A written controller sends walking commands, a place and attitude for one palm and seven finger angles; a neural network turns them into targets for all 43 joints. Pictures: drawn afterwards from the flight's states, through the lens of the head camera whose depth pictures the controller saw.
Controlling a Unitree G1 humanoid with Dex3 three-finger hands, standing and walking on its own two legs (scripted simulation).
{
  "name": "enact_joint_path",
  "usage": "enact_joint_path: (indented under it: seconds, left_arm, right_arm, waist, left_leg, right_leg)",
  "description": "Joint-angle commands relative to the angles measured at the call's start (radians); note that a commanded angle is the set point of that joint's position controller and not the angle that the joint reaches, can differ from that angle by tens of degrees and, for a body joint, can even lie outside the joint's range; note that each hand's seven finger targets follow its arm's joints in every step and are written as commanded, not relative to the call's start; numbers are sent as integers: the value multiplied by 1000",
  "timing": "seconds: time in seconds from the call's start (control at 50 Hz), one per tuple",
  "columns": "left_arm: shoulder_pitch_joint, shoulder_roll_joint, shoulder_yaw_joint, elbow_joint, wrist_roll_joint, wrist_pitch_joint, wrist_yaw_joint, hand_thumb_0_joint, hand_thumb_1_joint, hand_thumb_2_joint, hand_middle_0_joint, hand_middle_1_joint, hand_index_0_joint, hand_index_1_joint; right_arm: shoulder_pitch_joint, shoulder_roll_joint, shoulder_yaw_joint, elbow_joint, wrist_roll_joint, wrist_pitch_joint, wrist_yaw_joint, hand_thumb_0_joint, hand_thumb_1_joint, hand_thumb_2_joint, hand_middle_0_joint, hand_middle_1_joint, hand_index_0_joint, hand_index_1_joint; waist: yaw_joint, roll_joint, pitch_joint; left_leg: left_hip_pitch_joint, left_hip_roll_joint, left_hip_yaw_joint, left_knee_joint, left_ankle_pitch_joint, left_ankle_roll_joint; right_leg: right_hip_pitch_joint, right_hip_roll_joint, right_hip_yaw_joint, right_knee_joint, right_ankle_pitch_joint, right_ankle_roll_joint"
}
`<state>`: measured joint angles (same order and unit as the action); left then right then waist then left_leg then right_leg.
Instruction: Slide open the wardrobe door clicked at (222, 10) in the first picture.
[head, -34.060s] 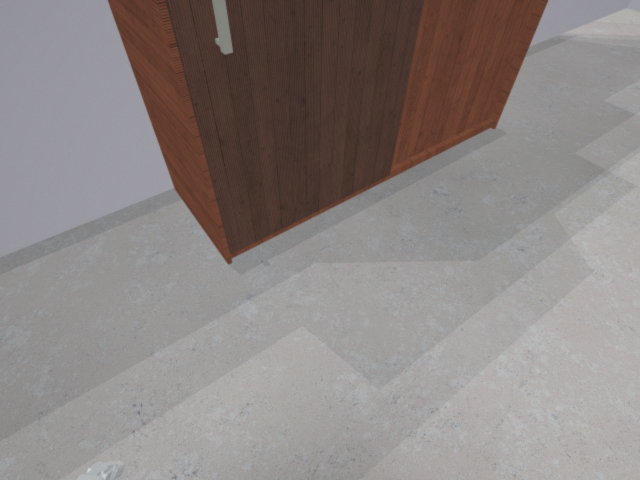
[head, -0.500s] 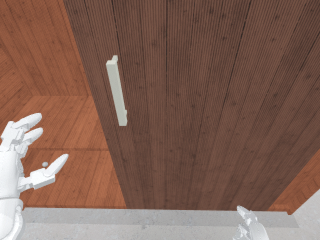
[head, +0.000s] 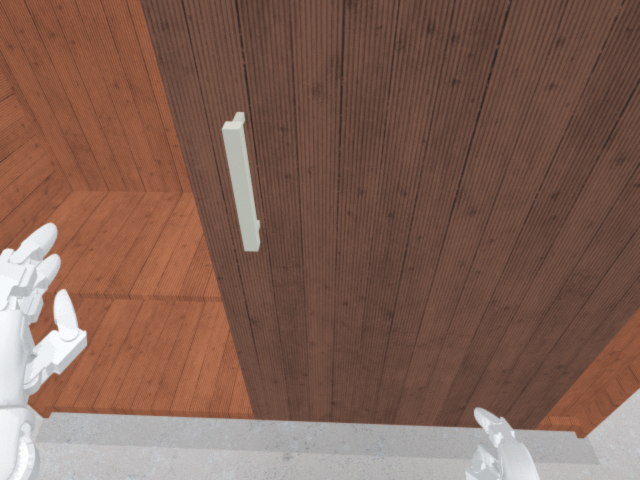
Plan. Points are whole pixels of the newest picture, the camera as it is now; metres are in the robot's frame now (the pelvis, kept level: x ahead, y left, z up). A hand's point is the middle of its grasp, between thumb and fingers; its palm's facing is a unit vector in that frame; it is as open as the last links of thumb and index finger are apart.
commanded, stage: draw the hand back to the body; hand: left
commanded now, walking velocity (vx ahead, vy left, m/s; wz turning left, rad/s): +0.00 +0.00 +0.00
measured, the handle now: (246, 185) +0.47 +0.19 +0.15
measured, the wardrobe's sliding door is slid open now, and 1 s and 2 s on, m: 0.67 0.67 0.67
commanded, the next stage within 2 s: step back with the hand held close in 0.04 s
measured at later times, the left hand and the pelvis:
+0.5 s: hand (71, 349) +0.17 +0.27 +0.16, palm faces +0.39 -0.80 -0.46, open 7.4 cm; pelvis -0.03 +0.01 +0.00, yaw -1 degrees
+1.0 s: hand out of the picture +0.09 +0.29 +0.16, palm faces +0.49 -0.77 -0.41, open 7.4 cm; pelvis -0.10 +0.02 -0.02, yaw +2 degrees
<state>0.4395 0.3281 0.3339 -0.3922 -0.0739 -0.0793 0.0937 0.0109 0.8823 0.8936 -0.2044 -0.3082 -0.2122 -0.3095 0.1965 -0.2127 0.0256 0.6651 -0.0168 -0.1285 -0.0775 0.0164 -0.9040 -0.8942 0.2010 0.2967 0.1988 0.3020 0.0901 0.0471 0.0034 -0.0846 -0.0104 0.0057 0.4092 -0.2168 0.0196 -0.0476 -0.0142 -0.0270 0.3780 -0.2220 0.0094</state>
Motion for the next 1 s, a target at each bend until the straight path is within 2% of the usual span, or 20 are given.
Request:
enact_joint_path:
  seconds: [0.0,0.04,0.12,0.14,0.16,0.18,0.2,0.3,0.36,0.42,0.48,0.6,0.68,0.72,0.74,0.8,0.86,0.9,0.94,0.98]
  left_arm:
    - [-106,193,113,-214,-3,-69,18,0,900,900,-200,-300,-200,-300]
    - [-96,187,109,-199,-7,-68,15,0,900,900,-200,-300,-200,-300]
    - [-106,196,115,-201,-4,-72,16,0,900,900,-200,-300,-200,-300]
    - [-176,223,137,-181,-6,-71,21,0,900,900,-200,-300,-200,-300]
    - [-298,339,252,-244,11,-119,33,0,900,900,-200,-300,-200,-300]
    - [-185,247,182,-155,10,-127,25,0,900,900,-200,-300,-200,-300]
    - [-107,211,152,-131,16,-131,21,0,900,900,-200,-300,-200,-300]
    - [-2,215,152,-224,21,-154,27,0,900,900,-200,-300,-200,-300]
    - [40,241,185,-263,17,-157,33,0,900,900,-200,-300,-200,-300]
    - [58,278,228,-279,15,-165,40,0,900,900,-200,-300,-200,-300]
    - [63,262,218,-270,15,-172,44,0,900,900,-200,-300,-200,-300]
    - [32,236,205,-254,39,-196,49,0,900,900,-200,-300,-200,-300]
    - [6,234,206,-269,56,-220,52,0,900,900,-200,-300,-200,-300]
    - [-7,253,218,-287,62,-231,55,0,900,900,-200,-300,-200,-300]
    - [-14,232,202,-284,63,-232,56,0,900,900,-200,-300,-200,-300]
    - [-31,245,215,-284,70,-245,61,0,900,900,-200,-300,-200,-300]
    - [-24,255,219,-291,60,-255,66,0,900,900,-200,-300,-200,-300]
    - [-16,255,212,-295,51,-261,69,0,900,900,-200,-300,-200,-300]
    - [-22,257,203,-302,44,-262,77,0,900,900,-200,-300,-200,-300]
    - [-15,270,219,-313,43,-267,81,0,900,900,-200,-300,-200,-300]
  right_arm:
    - [-152,-114,-38,-165,0,-61,-14,0,-900,-900,200,300,200,300]
    - [-155,-112,-39,-166,1,-62,-16,0,-900,-900,200,300,200,300]
    - [-159,-116,-42,-161,2,-65,-18,0,-900,-900,200,300,200,300]
    - [-158,-117,-40,-152,5,-60,-22,0,-900,-900,200,300,200,300]
    - [-158,-145,-43,-198,14,-35,-15,0,-900,-900,200,300,200,300]
    - [-151,-127,-43,-180,10,-22,-15,0,-900,-900,200,300,200,300]
    - [-141,-128,-46,-186,7,-11,-10,0,-900,-900,200,300,200,300]
    - [-119,-143,-67,-224,9,23,-11,0,-900,-900,200,300,200,300]
    - [-117,-143,-73,-248,15,37,-16,0,-900,-900,200,300,200,300]
    - [-115,-144,-78,-261,16,46,-21,0,-900,-900,200,300,200,300]
    - [-102,-146,-81,-270,19,46,-23,0,-900,-900,200,300,200,300]
    - [-92,-156,-84,-272,25,19,-24,0,-900,-900,200,300,200,300]
    - [-73,-161,-87,-267,20,-7,-23,0,-900,-900,200,300,200,300]
    - [-70,-164,-89,-262,15,-19,-23,0,-900,-900,200,300,200,300]
    - [-66,-157,-84,-260,14,-25,-22,0,-900,-900,200,300,200,300]
    - [-57,-154,-87,-251,9,-39,-21,0,-900,-900,200,300,200,300]
    - [-47,-143,-84,-237,4,-48,-17,0,-900,-900,200,300,200,300]
    - [-31,-139,-85,-220,7,-48,-12,0,-900,-900,200,300,200,300]
    - [-25,-134,-80,-209,7,-47,-12,0,-900,-900,200,300,200,300]
    - [-35,-142,-81,-215,10,-50,-16,0,-900,-900,200,300,200,300]
  waist:
    - [-5,20,-28]
    - [-8,-10,-17]
    - [-8,11,-10]
    - [-15,5,-2]
    - [-49,-3,64]
    - [-57,-58,54]
    - [-56,-80,26]
    - [-62,9,-138]
    - [-60,1,-175]
    - [-60,-5,-175]
    - [-62,6,-148]
    - [-70,31,-83]
    - [-75,27,-63]
    - [-76,36,-62]
    - [-78,35,-53]
    - [-80,16,-41]
    - [-84,-24,-56]
    - [-90,-72,-68]
    - [-99,-76,-72]
    - [-97,-24,-63]
  left_leg:
    - [-17,20,-13,-84,109,0]
    - [-14,23,-9,-86,96,3]
    - [-8,21,-7,-86,75,3]
    - [-14,21,-7,-90,57,4]
    - [-112,31,-33,-50,-19,26]
    - [-99,23,-45,-19,-5,28]
    - [-87,25,-42,7,38,28]
    - [-74,52,-43,4,256,23]
    - [-88,68,-54,0,345,22]
    - [-136,74,-62,-11,294,25]
    - [-203,89,-78,-32,221,32]
    - [-460,117,-130,-108,-226,70]
    - [-545,119,-153,-100,-380,82]
    - [-540,123,-162,-99,-407,85]
    - [-551,127,-167,-101,-422,84]
    - [-552,106,-149,-41,-439,81]
    - [-449,67,-119,47,-350,56]
    - [-337,32,-83,157,-289,30]
    - [-247,30,-82,182,-240,17]
    - [-306,67,-133,84,-295,33]
  right_leg:
    - [-36,12,-6,-67,90,-28]
    - [-46,11,-5,-78,76,-24]
    - [-56,13,-2,-91,54,-24]
    - [-62,11,2,-98,34,-23]
    - [-162,-31,89,-158,14,-19]
    - [-192,-54,95,-173,-4,-23]
    - [-207,-65,100,-169,18,-26]
    - [-129,-56,51,-40,225,-14]
    - [-103,-39,33,18,285,-4]
    - [-97,-33,39,37,264,0]
    - [-94,-24,43,63,221,4]
    - [-24,-7,65,121,67,5]
    - [-33,-8,86,121,-35,2]
    - [-63,-5,91,121,-75,-1]
    - [-68,-2,88,128,-91,0]
    - [-121,-14,132,92,-153,-12]
    - [-229,-51,181,20,-182,-36]
    - [-352,-99,213,-47,-249,-60]
    - [-442,-112,185,-56,-257,-64]
    - [-408,-63,137,8,-240,-38]
